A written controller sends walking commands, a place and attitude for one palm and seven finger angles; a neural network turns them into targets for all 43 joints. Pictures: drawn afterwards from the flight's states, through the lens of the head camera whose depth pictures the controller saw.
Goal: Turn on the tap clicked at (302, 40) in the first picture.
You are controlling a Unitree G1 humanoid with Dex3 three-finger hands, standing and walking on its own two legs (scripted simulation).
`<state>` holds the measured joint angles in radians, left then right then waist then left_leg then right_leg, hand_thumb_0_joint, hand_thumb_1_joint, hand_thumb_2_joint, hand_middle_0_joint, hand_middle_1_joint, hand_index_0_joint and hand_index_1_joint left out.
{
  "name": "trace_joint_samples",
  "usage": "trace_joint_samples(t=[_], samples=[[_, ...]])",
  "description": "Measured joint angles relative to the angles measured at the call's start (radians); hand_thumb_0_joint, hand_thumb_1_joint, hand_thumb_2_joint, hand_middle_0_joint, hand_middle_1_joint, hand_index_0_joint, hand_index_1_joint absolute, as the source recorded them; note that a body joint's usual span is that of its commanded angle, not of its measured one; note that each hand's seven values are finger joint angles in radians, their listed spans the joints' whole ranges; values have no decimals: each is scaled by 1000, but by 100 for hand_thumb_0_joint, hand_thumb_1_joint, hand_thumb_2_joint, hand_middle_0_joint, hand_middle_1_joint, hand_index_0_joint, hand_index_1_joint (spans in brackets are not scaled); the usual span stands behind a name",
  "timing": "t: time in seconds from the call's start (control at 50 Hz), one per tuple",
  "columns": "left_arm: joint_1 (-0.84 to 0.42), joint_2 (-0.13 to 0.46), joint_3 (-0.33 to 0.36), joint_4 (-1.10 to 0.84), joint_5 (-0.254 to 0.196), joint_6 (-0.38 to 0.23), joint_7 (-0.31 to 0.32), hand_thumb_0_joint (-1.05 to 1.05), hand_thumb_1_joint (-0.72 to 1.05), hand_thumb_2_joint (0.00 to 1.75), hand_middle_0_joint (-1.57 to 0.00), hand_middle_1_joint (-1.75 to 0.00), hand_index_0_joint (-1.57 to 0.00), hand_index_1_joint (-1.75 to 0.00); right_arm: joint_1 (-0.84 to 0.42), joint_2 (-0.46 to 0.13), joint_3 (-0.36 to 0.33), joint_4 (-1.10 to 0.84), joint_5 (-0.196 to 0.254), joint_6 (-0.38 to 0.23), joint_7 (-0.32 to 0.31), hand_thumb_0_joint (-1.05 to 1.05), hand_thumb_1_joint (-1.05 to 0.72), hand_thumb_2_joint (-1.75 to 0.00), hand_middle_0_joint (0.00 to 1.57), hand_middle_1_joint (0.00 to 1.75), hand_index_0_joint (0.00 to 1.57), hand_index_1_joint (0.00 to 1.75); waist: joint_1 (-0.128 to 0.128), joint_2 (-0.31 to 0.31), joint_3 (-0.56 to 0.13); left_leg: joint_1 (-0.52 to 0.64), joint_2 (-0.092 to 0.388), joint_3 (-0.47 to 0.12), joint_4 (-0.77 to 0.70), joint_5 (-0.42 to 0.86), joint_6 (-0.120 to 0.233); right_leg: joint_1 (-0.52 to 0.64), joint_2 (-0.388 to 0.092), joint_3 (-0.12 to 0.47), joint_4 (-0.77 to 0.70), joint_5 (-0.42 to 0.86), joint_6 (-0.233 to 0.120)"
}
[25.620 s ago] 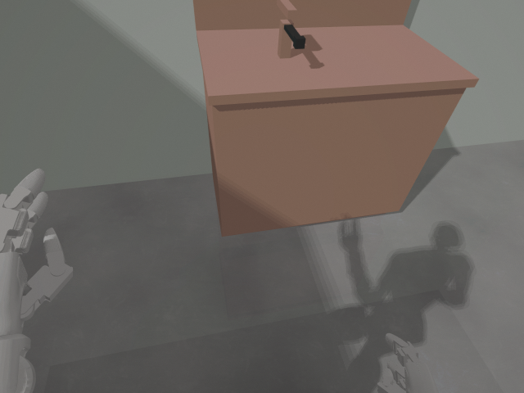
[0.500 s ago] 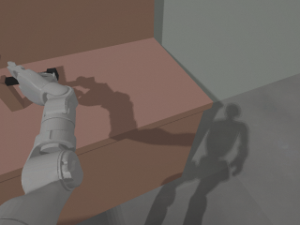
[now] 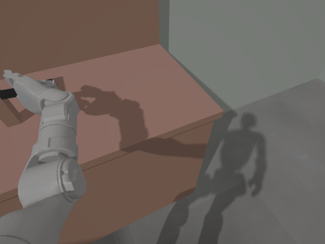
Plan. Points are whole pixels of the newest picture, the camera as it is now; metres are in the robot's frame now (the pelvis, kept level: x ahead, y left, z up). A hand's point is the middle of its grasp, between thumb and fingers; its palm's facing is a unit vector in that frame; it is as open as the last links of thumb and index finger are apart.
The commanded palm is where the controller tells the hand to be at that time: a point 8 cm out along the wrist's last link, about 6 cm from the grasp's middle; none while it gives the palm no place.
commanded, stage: lift the hand up off the lever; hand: left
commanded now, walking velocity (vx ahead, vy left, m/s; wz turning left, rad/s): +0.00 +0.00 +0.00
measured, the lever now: (51, 86) +0.52 +0.30 +0.13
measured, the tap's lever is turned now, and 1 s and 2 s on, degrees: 82 82 82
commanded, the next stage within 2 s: draw the hand back beside the body in 1.02 s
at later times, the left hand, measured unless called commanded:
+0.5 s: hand (48, 79) +0.46 +0.26 +0.20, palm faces +0.85 -0.51 -0.10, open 7.8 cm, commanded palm +0.40 +0.27 +0.20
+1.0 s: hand (46, 76) +0.43 +0.24 +0.22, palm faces +0.85 -0.52 -0.09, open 7.8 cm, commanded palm +0.39 +0.26 +0.21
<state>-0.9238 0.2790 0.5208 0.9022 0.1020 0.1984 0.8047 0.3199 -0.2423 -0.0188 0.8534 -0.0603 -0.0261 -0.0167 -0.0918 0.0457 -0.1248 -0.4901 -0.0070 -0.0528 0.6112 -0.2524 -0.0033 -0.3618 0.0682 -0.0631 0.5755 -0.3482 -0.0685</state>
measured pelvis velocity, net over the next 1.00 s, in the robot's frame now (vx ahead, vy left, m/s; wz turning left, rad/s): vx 0.00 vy -0.01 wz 0.01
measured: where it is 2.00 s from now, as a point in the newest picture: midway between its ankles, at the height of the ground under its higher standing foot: outside the picture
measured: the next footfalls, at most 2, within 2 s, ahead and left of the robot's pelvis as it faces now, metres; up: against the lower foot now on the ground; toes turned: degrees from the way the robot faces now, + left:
none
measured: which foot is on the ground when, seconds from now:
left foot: down 0.00-1.00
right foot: down 0.00-1.00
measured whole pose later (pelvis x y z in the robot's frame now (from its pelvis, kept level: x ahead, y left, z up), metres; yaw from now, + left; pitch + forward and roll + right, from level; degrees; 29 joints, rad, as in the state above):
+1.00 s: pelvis +0.00 -0.01 +0.01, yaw +0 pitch +3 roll +0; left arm -0.88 0.19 0.43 0.67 0.08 0.39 0.81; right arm 0.17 -0.24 -0.01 0.84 -0.03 -0.04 -0.04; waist -0.01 0.05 -0.11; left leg -0.37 -0.01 -0.05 0.53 -0.22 -0.01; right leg -0.25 0.06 -0.06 0.51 -0.33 -0.08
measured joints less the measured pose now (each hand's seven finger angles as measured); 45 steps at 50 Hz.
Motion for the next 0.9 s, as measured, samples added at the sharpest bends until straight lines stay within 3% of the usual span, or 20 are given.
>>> trace_joint_samples(t=[0.14,0.32,0.5,0.78,0.9], samples=[[32,-18,-8,-79,10,15,14,2,90,90,-16,-15,-15,-15,-18,0,-6,-7,-1,-12,5,1,-90,-89,20,30,20,30,12,0,3,19,0,6,-8,0,3,19,-1,6,-10,3,2],[30,-55,-48,-102,-26,64,-1,1,90,90,-15,-15,-15,-15,-66,6,3,-7,8,-21,-5,1,-90,-89,20,30,20,30,35,-1,12,55,-11,1,-30,9,8,56,-11,1,-29,7,7],[-19,-49,-50,-85,4,80,24,2,90,90,-15,-15,-15,-15,-97,14,7,-15,-1,-23,-4,1,-90,-89,20,30,20,30,42,-1,15,40,-13,1,-31,12,7,40,-13,0,-26,7,6],[127,-124,-72,-295,-69,147,-7,1,90,90,-16,-15,-15,-15,-71,9,-1,-9,30,4,-7,1,-90,-89,20,30,20,30,64,12,2,144,-10,23,-83,10,5,132,-13,25,-67,8,5],[106,-117,-65,-280,-44,184,6,2,90,90,-16,-15,-15,-15,-116,10,8,-4,29,-2,-16,1,-90,-89,20,30,20,30,71,8,10,150,-6,14,-86,18,-2,138,-8,16,-67,12,-3]])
